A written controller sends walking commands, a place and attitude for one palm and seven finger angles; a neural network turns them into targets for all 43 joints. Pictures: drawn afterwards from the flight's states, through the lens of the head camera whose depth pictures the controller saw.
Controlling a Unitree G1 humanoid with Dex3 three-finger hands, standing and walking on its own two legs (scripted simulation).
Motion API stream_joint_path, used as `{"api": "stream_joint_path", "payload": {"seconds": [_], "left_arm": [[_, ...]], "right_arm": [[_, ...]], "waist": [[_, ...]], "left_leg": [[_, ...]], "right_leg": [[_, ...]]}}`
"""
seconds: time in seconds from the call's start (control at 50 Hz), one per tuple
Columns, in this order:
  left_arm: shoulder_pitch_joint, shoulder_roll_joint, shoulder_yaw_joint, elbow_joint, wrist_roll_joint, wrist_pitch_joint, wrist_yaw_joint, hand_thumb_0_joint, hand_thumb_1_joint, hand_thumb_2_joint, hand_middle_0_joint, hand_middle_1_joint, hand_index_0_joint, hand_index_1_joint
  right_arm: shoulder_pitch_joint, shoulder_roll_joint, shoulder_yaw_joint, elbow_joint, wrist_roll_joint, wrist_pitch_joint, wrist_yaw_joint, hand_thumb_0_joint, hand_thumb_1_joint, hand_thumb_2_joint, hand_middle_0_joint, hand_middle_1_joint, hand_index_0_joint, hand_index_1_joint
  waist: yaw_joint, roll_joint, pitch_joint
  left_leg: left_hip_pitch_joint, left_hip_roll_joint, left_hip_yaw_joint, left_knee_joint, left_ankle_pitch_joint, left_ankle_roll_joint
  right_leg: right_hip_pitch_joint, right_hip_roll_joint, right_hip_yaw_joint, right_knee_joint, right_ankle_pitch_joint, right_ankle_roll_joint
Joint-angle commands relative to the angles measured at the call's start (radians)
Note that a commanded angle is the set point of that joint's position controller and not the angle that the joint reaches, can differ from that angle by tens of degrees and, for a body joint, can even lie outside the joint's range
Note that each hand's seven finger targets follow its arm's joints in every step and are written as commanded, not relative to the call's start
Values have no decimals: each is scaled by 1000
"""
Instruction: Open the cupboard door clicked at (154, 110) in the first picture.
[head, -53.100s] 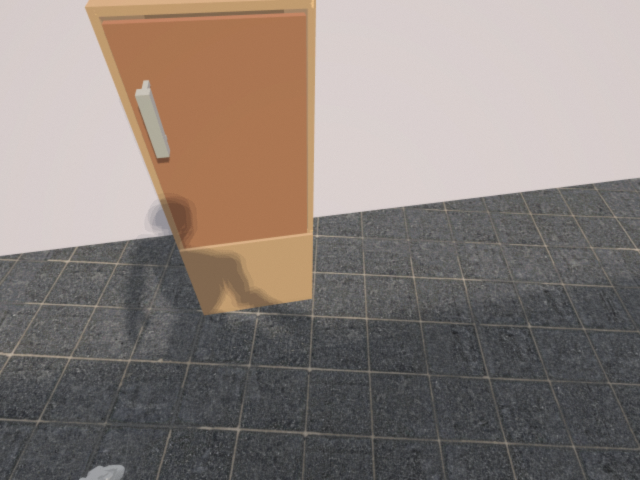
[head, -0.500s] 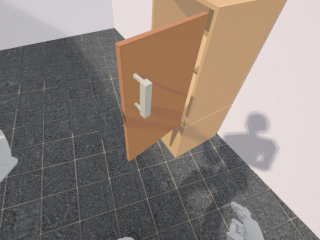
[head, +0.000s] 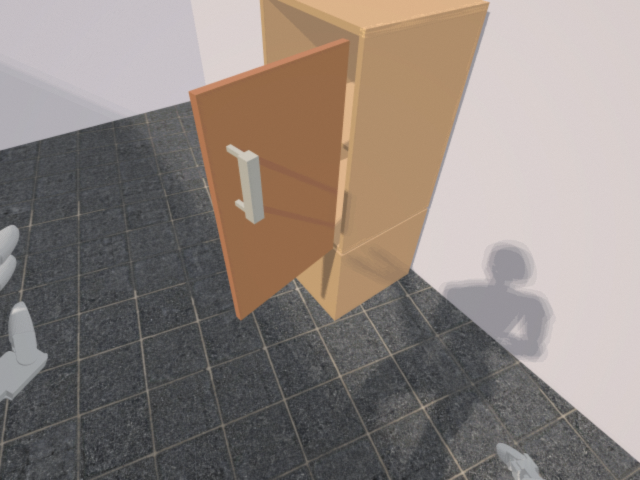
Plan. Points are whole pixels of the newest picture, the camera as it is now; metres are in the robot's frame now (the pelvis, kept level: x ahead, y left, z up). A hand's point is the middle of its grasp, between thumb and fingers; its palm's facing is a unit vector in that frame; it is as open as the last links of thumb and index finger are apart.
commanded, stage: stop stepping back and stand still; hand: left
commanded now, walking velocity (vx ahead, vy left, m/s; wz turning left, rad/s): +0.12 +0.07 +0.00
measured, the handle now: (243, 183) +0.59 +0.17 +0.05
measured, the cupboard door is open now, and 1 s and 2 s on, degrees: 100 100 100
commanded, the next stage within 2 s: let the arm hang, fingers relaxed in 0.66 s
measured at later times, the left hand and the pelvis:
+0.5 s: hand out of the picture +0.15 +0.30 +0.16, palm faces +0.44 -0.77 -0.45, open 7.4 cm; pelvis -0.04 +0.02 +0.01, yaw +1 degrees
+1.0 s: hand out of the picture +0.07 +0.24 -0.14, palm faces -0.01 -0.96 -0.27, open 7.4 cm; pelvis -0.04 +0.03 -0.01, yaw +2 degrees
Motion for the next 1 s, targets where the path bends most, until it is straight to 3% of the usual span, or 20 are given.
{"api": "stream_joint_path", "payload": {"seconds": [0.0,0.02,0.06,0.08,0.12,0.2,0.28,0.32,0.4,0.5,0.66,0.72,0.74,0.76,0.78,0.82,0.86,0.9,0.94,0.98], "left_arm": [[-225,189,118,-126,18,-76,36,0,900,900,-200,-300,-200,-300],[-217,172,108,-97,18,-77,35,0,900,900,-200,-300,-200,-300],[-215,184,118,-113,12,-85,30,0,900,900,-200,-300,-200,-300],[-164,175,115,-68,12,-77,26,0,900,900,-200,-300,-200,-300],[-171,178,113,-138,16,-82,17,0,900,900,-200,-300,-200,-300],[-121,176,125,-174,6,-83,14,0,900,900,-200,-300,-200,-300],[-75,181,149,-173,-3,-79,17,0,900,900,-200,-300,-200,-300],[-77,165,141,-145,-3,-74,18,0,900,900,-200,-300,-200,-300],[-128,144,105,-130,0,-63,16,0,900,900,-200,-300,-200,-300],[-194,141,77,-148,13,-51,20,0,900,900,-200,-300,-200,-300],[-134,157,108,-174,11,-49,27,0,900,900,-200,-300,-200,-300],[-95,155,112,-151,4,-47,25,0,900,900,-200,-300,-200,-300],[-179,-25,-289,647,93,111,-119,0,900,900,-200,-300,-200,-300],[-181,-17,-271,669,75,175,-136,0,900,900,-200,-300,-200,-300],[-217,-33,-289,693,79,181,-138,0,900,900,-200,-300,-200,-300],[-269,-5,-295,784,82,186,-140,0,900,900,-200,-300,-200,-300],[-335,18,-304,909,81,189,-142,0,900,900,-200,-300,-200,-300],[-384,20,-325,1040,76,196,-136,0,900,900,-200,-300,-200,-300],[-407,7,-345,1158,70,204,-130,0,900,900,-200,-300,-200,-300],[-373,-1,-356,1272,65,207,-127,0,900,900,-200,-300,-200,-300]], "right_arm": [[-138,-87,-28,-140,-3,-74,-12,0,-900,-900,200,300,200,300],[-128,-90,-31,-138,-1,-78,-13,0,-900,-900,200,300,200,300],[-139,-106,-42,-152,4,-81,-15,0,-900,-900,200,300,200,300],[-132,-107,-43,-156,7,-80,-15,0,-900,-900,200,300,200,300],[-133,-90,-25,-163,5,-69,-5,0,-900,-900,200,300,200,300],[-152,-85,-25,-181,4,-78,2,0,-900,-900,200,300,200,300],[-159,-85,-20,-189,-4,-77,-1,0,-900,-900,200,300,200,300],[-158,-74,-13,-188,-6,-73,-4,0,-900,-900,200,300,200,300],[-162,-75,-14,-185,-6,-74,-10,0,-900,-900,200,300,200,300],[-167,-80,-12,-179,-6,-85,-16,0,-900,-900,200,300,200,300],[-169,-77,-14,-184,-7,-84,-14,0,-900,-900,200,300,200,300],[-168,-75,-16,-182,-6,-79,-12,0,-900,-900,200,300,200,300],[-203,-269,-68,94,2,-90,79,0,-900,-900,200,300,200,300],[-122,-212,-69,85,15,-20,79,0,-900,-900,200,300,200,300],[-102,-202,-68,88,2,-3,76,0,-900,-900,200,300,200,300],[-120,-214,-52,86,-8,33,74,0,-900,-900,200,300,200,300],[-149,-219,-48,109,-18,56,77,0,-900,-900,200,300,200,300],[-157,-191,-38,146,-25,82,80,0,-900,-900,200,300,200,300],[-148,-166,-25,183,-31,101,78,0,-900,-900,200,300,200,300],[-140,-162,-18,218,-30,107,73,0,-900,-900,200,300,200,300]], "waist": [[-5,-11,71],[-1,1,54],[12,43,15],[14,20,3],[7,79,-40],[11,50,-26],[9,117,-2],[7,99,8],[3,74,10],[6,91,15],[14,122,-14],[12,76,-17],[-21,84,34],[-7,57,-38],[-3,-23,-61],[4,-117,-34],[4,-165,8],[-4,-101,48],[-4,7,62],[13,116,57]], "left_leg": [[111,40,20,-130,17,19],[188,29,27,-193,82,28],[271,67,-8,-229,232,50],[290,77,-17,-202,335,54],[272,83,-41,-220,449,54],[218,90,-69,-275,213,42],[184,86,-78,-352,-4,27],[169,89,-81,-380,-70,24],[210,73,-56,-365,-66,15],[227,77,-68,-400,-87,14],[224,68,-62,-401,-29,7],[240,64,-46,-362,40,4],[114,109,-92,-171,313,31],[211,109,-59,-155,369,21],[215,120,-81,-141,385,33],[140,123,-131,-168,275,67],[117,99,-132,-177,167,65],[143,69,-103,-171,131,46],[154,71,-114,-225,117,41],[133,96,-157,-313,78,50]], "right_leg": [[-139,-256,172,-133,253,-51],[-140,-217,140,-104,271,-22],[-123,-144,101,-50,347,34],[-119,-122,89,-41,427,48],[-71,-97,38,5,437,56],[-75,-80,43,-70,212,48],[-88,-67,35,-112,87,40],[-88,-59,35,-129,52,41],[-116,-64,48,-177,39,39],[-116,-50,32,-184,37,48],[-72,-51,19,-179,77,44],[-83,-65,26,-195,110,41],[-171,-139,2,-28,275,13],[-181,-145,50,-36,251,10],[-198,-127,44,-10,204,1],[-163,-117,39,3,130,-5],[-181,-144,67,-31,75,-23],[-220,-174,96,-68,34,-47],[-199,-157,96,-70,10,-39],[-127,-118,67,-45,12,-14]]}}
